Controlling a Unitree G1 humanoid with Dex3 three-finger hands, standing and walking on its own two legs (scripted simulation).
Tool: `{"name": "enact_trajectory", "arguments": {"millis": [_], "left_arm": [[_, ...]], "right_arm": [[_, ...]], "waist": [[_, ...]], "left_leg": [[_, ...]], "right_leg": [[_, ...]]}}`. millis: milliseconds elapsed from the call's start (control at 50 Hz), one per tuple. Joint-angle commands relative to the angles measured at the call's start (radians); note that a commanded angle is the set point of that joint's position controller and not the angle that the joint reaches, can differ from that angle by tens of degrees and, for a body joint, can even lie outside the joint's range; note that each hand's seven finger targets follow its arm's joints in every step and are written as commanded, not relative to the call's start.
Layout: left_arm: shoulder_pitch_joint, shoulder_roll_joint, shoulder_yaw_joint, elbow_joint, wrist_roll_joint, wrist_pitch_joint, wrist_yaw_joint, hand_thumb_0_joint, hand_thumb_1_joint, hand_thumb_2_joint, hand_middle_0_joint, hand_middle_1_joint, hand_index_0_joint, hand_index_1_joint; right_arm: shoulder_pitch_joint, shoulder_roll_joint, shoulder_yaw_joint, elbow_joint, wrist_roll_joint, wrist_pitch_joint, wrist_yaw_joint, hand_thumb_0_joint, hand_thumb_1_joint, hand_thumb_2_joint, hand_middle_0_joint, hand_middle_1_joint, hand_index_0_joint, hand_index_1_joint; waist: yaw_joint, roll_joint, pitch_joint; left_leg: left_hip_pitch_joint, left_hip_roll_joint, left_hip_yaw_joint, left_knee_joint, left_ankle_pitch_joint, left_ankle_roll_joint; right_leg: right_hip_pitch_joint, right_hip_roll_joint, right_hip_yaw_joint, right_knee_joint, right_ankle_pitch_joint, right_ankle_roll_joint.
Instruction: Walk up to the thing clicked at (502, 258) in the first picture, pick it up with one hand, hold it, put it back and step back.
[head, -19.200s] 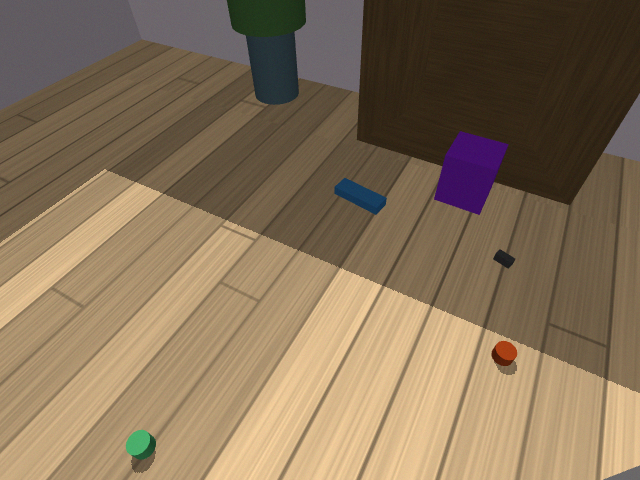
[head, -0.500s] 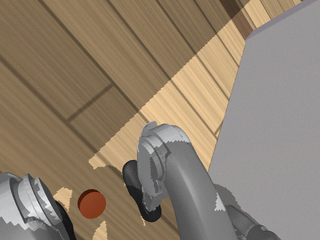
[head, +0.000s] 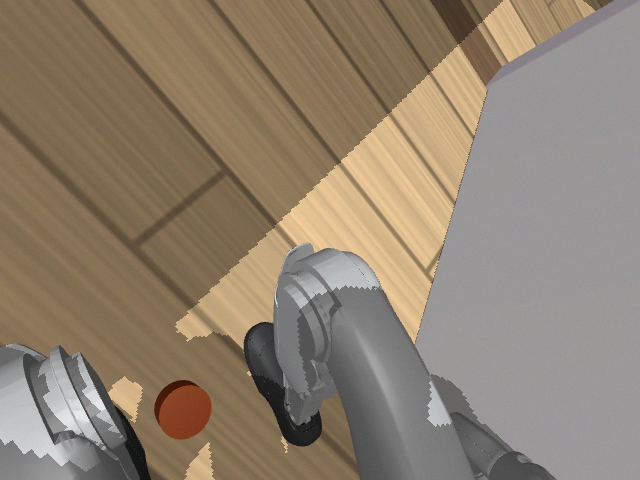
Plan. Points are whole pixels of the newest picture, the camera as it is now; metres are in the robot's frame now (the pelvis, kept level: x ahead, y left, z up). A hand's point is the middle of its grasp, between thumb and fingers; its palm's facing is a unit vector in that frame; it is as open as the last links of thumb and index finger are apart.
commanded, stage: settle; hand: left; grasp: from above
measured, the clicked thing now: out of the picture +0.46 +0.37 -0.28
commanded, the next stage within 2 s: lift in 0.86 s
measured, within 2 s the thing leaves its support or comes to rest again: leaves its support in 0.14 s
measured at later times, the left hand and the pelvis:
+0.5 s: hand out of the picture +0.44 +0.38 -0.17, palm faces -0.40 -0.12 -0.91, open 6.1 cm; pelvis +0.00 +0.00 +0.01, yaw +3 degrees
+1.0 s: hand out of the picture +0.44 +0.38 -0.11, palm faces -0.43 -0.10 -0.90, open 6.1 cm; pelvis -0.01 -0.01 +0.03, yaw +6 degrees
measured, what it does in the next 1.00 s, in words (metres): stands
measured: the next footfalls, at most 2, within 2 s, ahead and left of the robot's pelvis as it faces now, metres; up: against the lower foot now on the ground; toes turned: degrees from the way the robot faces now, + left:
none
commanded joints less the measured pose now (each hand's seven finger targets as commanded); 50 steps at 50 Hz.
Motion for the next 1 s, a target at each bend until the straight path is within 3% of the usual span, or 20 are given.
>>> {"name": "enact_trajectory", "arguments": {"millis": [0,160,200,220,240,280,300,340,380,420,440,460,520,580,620,660,700,840,920,980], "left_arm": [[-0.239,0.262,0.028,-0.160,-0.020,0.013,0.030,0.000,0.990,0.202,-1.320,-0.162,-1.344,-0.140],[-0.225,0.256,0.068,-0.300,-0.027,0.041,-0.013,0.000,0.988,0.164,-1.338,-0.097,-1.352,-0.085],[-0.190,0.216,0.062,-0.324,-0.043,0.049,-0.031,0.000,1.000,0.157,-1.351,-0.076,-1.363,-0.068],[-0.200,0.141,0.015,-0.335,-0.055,0.051,-0.048,0.000,1.005,0.121,-1.341,-0.071,-1.360,-0.054],[-0.195,0.186,0.056,-0.362,-0.061,0.053,-0.051,0.000,1.006,0.122,-1.334,-0.082,-1.356,-0.062],[-0.181,0.194,0.064,-0.418,-0.062,0.062,-0.076,0.000,0.996,0.113,-1.329,-0.075,-1.351,-0.055],[-0.185,0.125,0.027,-0.430,-0.071,0.065,-0.094,0.000,1.019,0.118,-1.351,-0.068,-1.370,-0.050],[-0.201,0.082,0.008,-0.454,-0.082,0.076,-0.119,0.000,1.047,0.112,-1.370,-0.059,-1.392,-0.040],[-0.196,0.081,0.001,-0.433,-0.078,0.087,-0.146,0.000,1.004,0.086,-1.345,-0.047,-1.365,-0.029],[-0.195,0.098,0.026,-0.435,-0.077,0.090,-0.160,0.000,0.977,0.094,-1.329,-0.040,-1.346,-0.025],[-0.195,0.022,-0.028,-0.448,-0.083,0.092,-0.182,0.000,0.970,0.094,-1.336,-0.025,-1.348,-0.016],[-0.222,0.012,-0.031,-0.470,-0.093,0.089,-0.189,0.000,0.960,0.087,-1.322,-0.029,-1.337,-0.017],[-0.220,0.050,-0.012,-0.473,-0.088,0.089,-0.213,0.000,0.929,0.078,-1.301,-0.033,-1.315,-0.022],[-0.241,0.034,-0.023,-0.457,-0.089,0.085,-0.233,0.000,0.933,0.072,-1.307,-0.023,-1.321,-0.012],[-0.252,0.048,-0.010,-0.495,-0.094,0.080,-0.240,0.000,0.902,0.085,-1.292,-0.017,-1.301,-0.012],[-0.251,0.037,-0.023,-0.488,-0.085,0.076,-0.258,0.000,0.896,0.065,-1.278,-0.028,-1.292,-0.016],[-0.269,0.058,-0.007,-0.530,-0.087,0.068,-0.267,0.000,0.912,0.083,-1.290,-0.029,-1.301,-0.020],[-0.263,0.029,-0.020,-0.543,-0.084,0.067,-0.292,0.000,0.924,0.137,-1.303,-0.044,-1.307,-0.042],[-0.272,0.029,-0.017,-0.584,-0.091,0.068,-0.304,0.000,0.939,0.080,-1.322,-0.092,-1.346,-0.069],[-0.251,0.026,-0.011,-0.585,-0.101,0.075,-0.313,0.000,0.823,0.108,-1.199,-0.012,-1.226,0.000]], "right_arm": [[0.182,-0.330,-0.110,0.012,0.011,0.005,-0.011,0.000,-0.903,-0.901,0.200,0.300,0.199,0.300],[0.215,-0.329,-0.171,0.020,0.031,0.013,-0.002,0.000,-0.905,-0.902,0.200,0.300,0.199,0.300],[0.211,-0.319,-0.184,0.020,0.034,0.017,0.001,0.000,-0.905,-0.902,0.200,0.300,0.199,0.300],[0.201,-0.307,-0.188,0.005,0.043,0.016,0.006,0.000,-0.903,-0.901,0.200,0.300,0.199,0.300],[0.218,-0.320,-0.201,0.021,0.043,0.023,0.003,0.000,-0.902,-0.900,0.200,0.300,0.199,0.300],[0.228,-0.308,-0.218,0.020,0.058,0.034,0.004,0.000,-0.902,-0.900,0.200,0.300,0.199,0.300],[0.221,-0.303,-0.225,0.002,0.063,0.038,0.006,0.000,-0.904,-0.901,0.200,0.300,0.199,0.300],[0.230,-0.292,-0.238,0.005,0.076,0.049,0.010,0.000,-0.900,-0.900,0.200,0.300,0.199,0.300],[0.242,-0.287,-0.249,0.010,0.092,0.061,0.009,0.000,-0.905,-0.901,0.199,0.300,0.199,0.300],[0.257,-0.282,-0.257,0.014,0.100,0.079,0.005,0.000,-0.904,-0.901,0.199,0.300,0.199,0.300],[0.254,-0.268,-0.256,0.013,0.103,0.084,0.005,0.000,-0.905,-0.902,0.199,0.300,0.199,0.300],[0.252,-0.259,-0.259,0.021,0.108,0.090,0.002,0.000,-0.905,-0.902,0.199,0.300,0.199,0.300],[0.257,-0.265,-0.270,0.015,0.122,0.107,-0.009,0.000,-0.907,-0.903,0.199,0.300,0.199,0.300],[0.260,-0.245,-0.271,0.007,0.127,0.127,-0.017,0.000,-0.905,-0.902,0.199,0.300,0.199,0.300],[0.258,-0.242,-0.271,0.008,0.130,0.137,-0.028,0.000,-0.907,-0.903,0.199,0.300,0.199,0.300],[0.262,-0.239,-0.274,0.006,0.131,0.143,-0.037,0.000,-0.908,-0.903,0.199,0.300,0.199,0.300],[0.263,-0.241,-0.282,0.006,0.138,0.155,-0.047,0.000,-0.907,-0.903,0.199,0.300,0.199,0.300],[0.284,-0.228,-0.295,0.008,0.143,0.185,-0.071,0.000,-0.906,-0.901,0.200,0.300,0.199,0.300],[0.297,-0.217,-0.303,0.014,0.149,0.196,-0.082,0.000,-0.938,-0.915,0.198,0.300,0.199,0.300],[0.303,-0.210,-0.309,0.014,0.153,0.204,-0.089,0.000,-0.887,-0.895,0.200,0.300,0.200,0.300]], "waist": [[-0.029,0.600,-0.652],[0.001,0.659,-0.698],[0.019,0.672,-0.747],[0.012,0.655,-0.738],[0.019,0.655,-0.768],[0.050,0.680,-0.799],[0.049,0.673,-0.794],[0.046,0.655,-0.798],[0.048,0.620,-0.781],[0.059,0.569,-0.782],[0.058,0.552,-0.772],[0.061,0.562,-0.794],[0.079,0.562,-0.796],[0.065,0.494,-0.790],[0.084,0.491,-0.812],[0.075,0.495,-0.814],[0.094,0.510,-0.848],[0.089,0.528,-0.859],[0.107,0.527,-0.904],[0.118,0.524,-0.925]], "left_leg": [[0.531,0.023,0.090,-0.264,0.219,-0.016],[0.562,0.016,0.107,-0.272,0.246,-0.022],[0.593,0.016,0.111,-0.277,0.278,-0.023],[0.580,0.013,0.113,-0.278,0.270,-0.020],[0.587,0.013,0.114,-0.284,0.282,-0.021],[0.589,0.009,0.123,-0.294,0.279,-0.020],[0.590,0.004,0.125,-0.302,0.279,-0.023],[0.589,0.003,0.124,-0.316,0.271,-0.020],[0.549,0.000,0.137,-0.314,0.238,-0.007],[0.503,-0.007,0.145,-0.319,0.213,0.000],[0.508,-0.011,0.151,-0.323,0.205,0.001],[0.523,-0.010,0.152,-0.333,0.198,0.001],[0.530,-0.018,0.152,-0.354,0.193,-0.002],[0.475,-0.023,0.168,-0.344,0.165,0.010],[0.482,-0.028,0.180,-0.346,0.177,0.011],[0.495,-0.028,0.180,-0.351,0.181,0.009],[0.518,-0.031,0.176,-0.371,0.178,0.005],[0.563,-0.033,0.186,-0.398,0.179,0.005],[0.586,-0.034,0.193,-0.415,0.195,0.007],[0.592,-0.037,0.199,-0.430,0.198,0.009]], "right_leg": [[0.313,0.046,-0.072,-0.199,0.262,-0.056],[0.296,0.034,-0.054,-0.198,0.271,-0.066],[0.302,0.035,-0.051,-0.200,0.291,-0.067],[0.286,0.034,-0.048,-0.205,0.287,-0.067],[0.302,0.033,-0.051,-0.211,0.299,-0.066],[0.298,0.029,-0.037,-0.210,0.291,-0.072],[0.279,0.025,-0.037,-0.211,0.287,-0.076],[0.264,0.023,-0.033,-0.215,0.286,-0.073],[0.263,0.026,-0.017,-0.230,0.268,-0.070],[0.285,0.024,-0.007,-0.243,0.250,-0.071],[0.270,0.020,-0.004,-0.252,0.243,-0.071],[0.275,0.022,-0.003,-0.257,0.236,-0.071],[0.264,0.012,0.002,-0.254,0.226,-0.075],[0.297,0.016,0.027,-0.283,0.194,-0.072],[0.309,0.013,0.032,-0.292,0.196,-0.073],[0.305,0.012,0.032,-0.296,0.195,-0.075],[0.296,0.007,0.031,-0.290,0.190,-0.079],[0.299,0.002,0.038,-0.313,0.189,-0.080],[0.320,0.000,0.047,-0.323,0.202,-0.078],[0.343,-0.002,0.054,-0.335,0.204,-0.077]]}}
